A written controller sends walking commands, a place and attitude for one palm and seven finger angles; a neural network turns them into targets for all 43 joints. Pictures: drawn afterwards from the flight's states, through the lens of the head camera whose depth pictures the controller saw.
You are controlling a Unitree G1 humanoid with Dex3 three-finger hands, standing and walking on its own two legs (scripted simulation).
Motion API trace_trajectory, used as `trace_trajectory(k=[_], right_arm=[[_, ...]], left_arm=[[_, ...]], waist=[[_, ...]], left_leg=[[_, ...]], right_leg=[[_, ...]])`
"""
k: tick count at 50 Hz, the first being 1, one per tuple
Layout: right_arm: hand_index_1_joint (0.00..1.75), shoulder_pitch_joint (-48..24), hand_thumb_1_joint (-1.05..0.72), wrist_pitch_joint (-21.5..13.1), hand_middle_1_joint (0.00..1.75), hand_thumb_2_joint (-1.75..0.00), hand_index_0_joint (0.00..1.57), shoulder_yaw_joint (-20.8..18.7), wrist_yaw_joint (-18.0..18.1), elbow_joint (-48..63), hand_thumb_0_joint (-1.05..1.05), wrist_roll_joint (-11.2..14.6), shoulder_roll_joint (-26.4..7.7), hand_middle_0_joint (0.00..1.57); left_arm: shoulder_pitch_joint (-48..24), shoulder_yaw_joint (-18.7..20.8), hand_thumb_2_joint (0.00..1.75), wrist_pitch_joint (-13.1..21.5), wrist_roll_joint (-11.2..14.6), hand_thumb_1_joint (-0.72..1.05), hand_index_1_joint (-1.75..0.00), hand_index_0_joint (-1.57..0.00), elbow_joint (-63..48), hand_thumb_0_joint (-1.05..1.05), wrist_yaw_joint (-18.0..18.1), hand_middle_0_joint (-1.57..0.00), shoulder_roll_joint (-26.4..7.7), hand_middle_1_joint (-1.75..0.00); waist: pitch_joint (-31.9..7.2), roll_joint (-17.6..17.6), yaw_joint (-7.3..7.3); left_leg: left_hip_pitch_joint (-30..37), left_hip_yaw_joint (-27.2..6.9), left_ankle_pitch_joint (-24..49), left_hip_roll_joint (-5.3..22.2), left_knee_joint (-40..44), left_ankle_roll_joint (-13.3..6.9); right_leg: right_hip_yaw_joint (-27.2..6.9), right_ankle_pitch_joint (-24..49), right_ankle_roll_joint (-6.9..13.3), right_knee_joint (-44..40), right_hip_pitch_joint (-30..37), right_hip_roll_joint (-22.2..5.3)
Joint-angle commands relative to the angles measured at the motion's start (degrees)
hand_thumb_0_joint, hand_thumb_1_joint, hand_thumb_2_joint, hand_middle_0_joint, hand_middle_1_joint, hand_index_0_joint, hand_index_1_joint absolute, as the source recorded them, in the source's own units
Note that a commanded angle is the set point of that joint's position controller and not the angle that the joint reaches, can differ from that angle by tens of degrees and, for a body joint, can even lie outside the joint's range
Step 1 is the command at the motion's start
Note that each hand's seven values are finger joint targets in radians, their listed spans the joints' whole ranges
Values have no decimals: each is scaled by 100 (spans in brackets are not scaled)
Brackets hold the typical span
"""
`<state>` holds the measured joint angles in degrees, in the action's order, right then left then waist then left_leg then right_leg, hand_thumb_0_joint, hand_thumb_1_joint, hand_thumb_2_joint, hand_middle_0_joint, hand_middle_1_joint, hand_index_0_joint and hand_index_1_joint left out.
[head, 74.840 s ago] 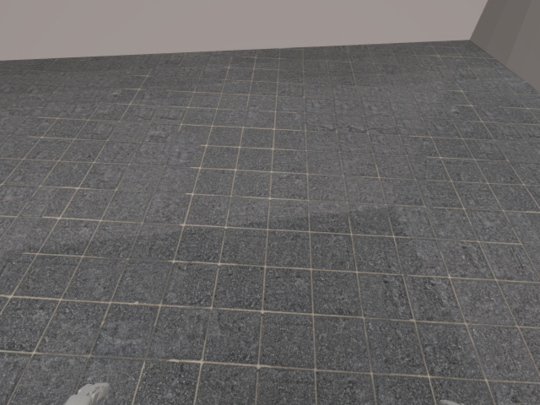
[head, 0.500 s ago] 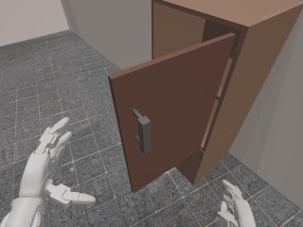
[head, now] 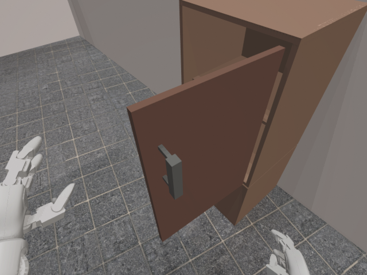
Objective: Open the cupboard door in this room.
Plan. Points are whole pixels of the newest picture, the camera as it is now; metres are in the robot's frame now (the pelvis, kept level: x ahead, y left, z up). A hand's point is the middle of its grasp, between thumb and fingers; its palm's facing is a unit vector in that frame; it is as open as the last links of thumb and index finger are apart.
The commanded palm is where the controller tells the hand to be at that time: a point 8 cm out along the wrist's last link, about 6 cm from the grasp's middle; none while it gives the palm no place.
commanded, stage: draw the hand back to the body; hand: left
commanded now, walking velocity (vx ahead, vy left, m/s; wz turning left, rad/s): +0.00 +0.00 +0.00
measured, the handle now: (169, 171) +0.31 +0.08 +0.08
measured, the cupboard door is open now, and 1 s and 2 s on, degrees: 86 86 86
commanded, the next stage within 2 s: step back with the hand held close in 0.48 s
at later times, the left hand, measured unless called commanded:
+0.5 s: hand (49, 200) +0.18 +0.25 +0.15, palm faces +0.46 -0.79 -0.40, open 7.5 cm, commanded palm +0.13 +0.29 +0.16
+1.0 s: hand (32, 222) +0.15 +0.26 +0.15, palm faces +0.32 -0.78 -0.54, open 7.4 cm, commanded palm +0.09 +0.30 +0.17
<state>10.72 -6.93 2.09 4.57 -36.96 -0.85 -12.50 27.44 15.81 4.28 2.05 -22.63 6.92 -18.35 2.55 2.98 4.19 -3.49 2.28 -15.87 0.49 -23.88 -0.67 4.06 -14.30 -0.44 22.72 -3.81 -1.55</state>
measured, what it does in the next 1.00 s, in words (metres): shifts its weight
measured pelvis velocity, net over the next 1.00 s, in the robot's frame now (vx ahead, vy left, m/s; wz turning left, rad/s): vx -0.06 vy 0.01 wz -0.02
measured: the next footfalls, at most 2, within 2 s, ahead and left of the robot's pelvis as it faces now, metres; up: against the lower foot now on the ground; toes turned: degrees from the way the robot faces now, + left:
right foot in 1.66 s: -0.19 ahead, -0.12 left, +0.00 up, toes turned -3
left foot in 1.84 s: -0.11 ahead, +0.08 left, +0.00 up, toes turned +0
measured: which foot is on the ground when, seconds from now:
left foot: down 0.00-1.00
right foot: down 0.00-1.00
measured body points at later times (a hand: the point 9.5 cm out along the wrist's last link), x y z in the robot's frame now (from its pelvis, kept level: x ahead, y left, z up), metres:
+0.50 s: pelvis +0.00 -0.01 +0.00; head -0.02 -0.03 +0.45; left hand +0.15 +0.29 +0.17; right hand +0.19 -0.23 -0.09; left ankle -0.03 +0.11 -0.74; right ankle -0.02 -0.12 -0.74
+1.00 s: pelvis -0.06 +0.01 -0.01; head -0.02 +0.01 +0.44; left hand +0.12 +0.30 +0.17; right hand +0.12 -0.24 -0.09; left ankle -0.03 +0.11 -0.74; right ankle -0.02 -0.12 -0.74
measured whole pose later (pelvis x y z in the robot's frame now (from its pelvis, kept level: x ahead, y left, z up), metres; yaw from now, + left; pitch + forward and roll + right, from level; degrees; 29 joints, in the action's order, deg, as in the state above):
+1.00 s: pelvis -0.06 +0.01 -0.01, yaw -1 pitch +0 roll +0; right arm 9.2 -1.0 -0.9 5.3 -31.9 0.4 -13.0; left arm 33.6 23.0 8.5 2.3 -30.3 6.8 -25.0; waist 4.5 0.4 0.5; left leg -16.0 3.3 -12.5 0.4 -28.8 -1.4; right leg 2.9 -10.3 -0.8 27.2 -16.5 -1.9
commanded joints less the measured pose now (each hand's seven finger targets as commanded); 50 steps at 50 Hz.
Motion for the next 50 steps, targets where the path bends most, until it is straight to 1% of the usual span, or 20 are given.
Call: trace_trajectory(k=[1, 3, 5, 7, 9, 12, 16, 21, 23, 29, 30, 31, 32, 33, 34, 36, 38, 41, 45, 50], right_arm=[[30, -695, -90, -266, 30, -90, 20, -272, 19, 906, 0, 12, -604, 20], [30, -714, -90, -237, 30, -90, 20, -297, 29, 868, 0, 21, -616, 20], [30, -699, -90, -187, 30, -90, 20, -286, 18, 873, 0, 24, -593, 20], [30, -705, -90, -140, 30, -90, 20, -307, -5, 884, 0, 37, -613, 20], [30, -728, -90, -120, 30, -90, 20, -314, -11, 900, 0, 37, -629, 20], [30, -727, -90, -84, 30, -90, 20, -341, -13, 910, 0, 36, -644, 20], [30, -763, -90, -125, 30, -90, 20, -332, 17, 917, 0, 20, -606, 20], [30, -777, -90, -169, 30, -90, 20, -313, 35, 887, 0, 28, -576, 20], [30, -792, -90, -187, 30, -90, 20, -307, 37, 854, 0, 26, -593, 20], [30, -819, -90, -182, 30, -90, 20, -334, 25, 849, 0, 49, -590, 20], [30, -887, -90, -227, 30, -90, 20, -322, 25, 900, 0, 61, -605, 20], [30, -726, -90, -117, 30, -90, 20, -294, 23, 1074, 0, 102, -707, 20], [30, -710, -90, -12, 30, -90, 20, -320, 20, 970, 0, 79, -613, 20], [30, -784, -90, 39, 30, -90, 20, -349, 10, 1024, 0, 86, -629, 20], [30, -739, -90, 95, 30, -90, 20, -349, 4, 1039, 0, 75, -630, 20], [30, -675, -90, 166, 30, -90, 20, -396, 2, 1112, 0, 70, -683, 20], [30, -687, -90, 213, 30, -90, 20, -430, 29, 1148, 0, 77, -688, 20], [30, -636, -90, 276, 30, -90, 20, -486, 41, 1308, 0, 109, -683, 20], [30, -632, -90, 308, 30, -90, 20, -524, 98, 1415, 0, 133, -658, 20], [30, -611, -90, 238, 30, -90, 20, -528, 103, 1449, 0, 116, -728, 20]], left_arm=[[-515, 872, 84, 395, 29, 76, -30, -19, -1350, 0, 139, -19, -1094, -30], [-504, 1056, 87, 378, 41, 83, -30, -20, -1222, 0, 161, -20, -1241, -30], [-545, 1082, 90, 354, 69, 90, -30, -20, -1111, 0, 152, -20, -1187, -30], [-524, 891, 90, 339, 75, 90, -30, -20, -979, 0, 107, -20, -980, -30], [-534, 778, 90, 315, 80, 90, -30, -20, -911, 0, 85, -20, -896, -30], [-602, 830, 90, 336, 77, 90, -30, -20, -978, 0, 90, -20, -988, -30], [-651, 958, 90, 387, 69, 90, -30, -20, -1185, 0, 126, -20, -1150, -30], [-672, 973, 90, 400, 62, 90, -30, -20, -1266, 0, 146, -20, -1174, -30], [-696, 965, 90, 388, 50, 90, -30, -20, -1145, 0, 143, -20, -1175, -30], [-622, 865, 90, 426, 87, 90, -30, -20, -861, 0, 99, -20, -1021, -30], [-1186, 955, 90, 508, 87, 90, -30, -20, -1494, 0, 121, -20, -1239, -30], [-1364, 1697, 90, 735, 102, 90, -30, -20, -1544, 0, 137, -20, -1954, -30], [-656, 1360, 90, 732, 86, 90, -30, -20, -1031, 0, 54, -20, -1477, -30], [-535, 1356, 90, 706, 69, 90, -30, -20, -1017, 0, 38, -20, -1520, -30], [-250, 1204, 90, 690, 60, 90, -30, -20, -950, 0, 11, -20, -1303, -30], [58, 1154, 90, 709, 59, 90, -30, -20, -1128, 0, 8, -20, -1238, -30], [254, 1238, 90, 732, 72, 90, -30, -20, -1284, 0, 40, -20, -1309, -30], [424, 1439, 90, 748, 70, 90, -30, -20, -1680, 0, 94, -20, -1510, -30], [577, 1617, 90, 776, 72, 90, -30, -20, -1939, 0, 170, -20, -1651, -30], [618, 1622, 90, 845, 23, 90, -30, -20, -1940, 0, 238, -20, -1559, -30]], waist=[[-687, 239, 25], [-671, 215, 51], [-547, 106, 34], [-473, -38, -6], [-369, 35, -20], [-531, -125, -6], [-753, 40, 29], [-649, 300, 18], [-425, 211, 14], [-234, -87, -7], [-507, 195, -6], [104, -121, -274], [-18, -553, -280], [33, -496, -262], [-154, -461, -292], [-522, -114, -316], [-839, 42, -313], [-1301, -202, -305], [-1378, -141, -304], [-910, 287, -288]], left_leg=[[-50, -215, 2381, 101, 281, 44], [-2, -191, 2459, 112, 254, 41], [-49, -192, 2478, 114, 287, 45], [-42, -175, 2337, 124, 309, 19], [-50, -156, 2199, 117, 340, 3], [-12, -153, 2046, 102, 343, -27], [56, -130, 2008, 57, 307, -39], [47, -111, 1929, 42, 307, -14], [-26, -138, 1812, 51, 337, 2], [-80, -128, 1356, 70, 438, -40], [6, -151, 1323, 41, 412, -45], [-531, -262, 969, 143, 225, -141], [-490, -298, 971, 136, 52, -152], [-473, -265, 994, 108, -4, -146], [-451, -217, 1091, 139, -76, -127], [-479, -196, 1404, 199, -150, -98], [-506, -228, 1835, 270, -138, -77], [-555, -262, 2289, 380, -229, -58], [-798, -367, 2296, 444, -240, -56], [-1769, -680, 987, 666, 257, -194]], right_leg=[[-152, 1693, 171, -185, 311, 76], [-167, 1783, 177, -216, 305, 80], [-136, 1791, 161, -218, 271, 89], [-141, 1692, 142, -267, 190, 92], [-147, 1630, 136, -306, 146, 78], [-160, 1565, 130, -329, 198, 89], [-204, 1646, 138, -331, 298, 64], [-220, 1580, 146, -391, 245, 68], [-197, 1435, 160, -443, 155, 90], [-217, 982, 122, -556, 2, 95], [-260, 962, 129, -545, 85, 78], [-668, 1096, 117, -848, -627, -181], [-631, 1143, 123, -849, -672, -317], [-663, 1261, 139, -889, -790, -372], [-629, 1371, 136, -792, -754, -421], [-605, 1732, 142, -548, -629, -472], [-510, 2090, 121, -291, -447, -475], [-487, 2530, 73, 80, -275, -428], [-516, 2551, 75, 369, -322, -414], [-474, 1086, 15, 658, -414, -180]])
